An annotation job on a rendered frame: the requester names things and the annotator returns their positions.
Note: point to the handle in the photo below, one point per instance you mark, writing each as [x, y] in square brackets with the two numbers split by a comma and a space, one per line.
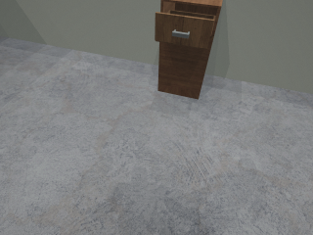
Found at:
[180, 34]

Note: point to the cabinet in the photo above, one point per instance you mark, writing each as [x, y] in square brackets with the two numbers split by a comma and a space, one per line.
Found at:
[181, 68]

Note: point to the drawer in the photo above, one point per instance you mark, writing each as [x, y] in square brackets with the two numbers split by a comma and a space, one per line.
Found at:
[199, 25]

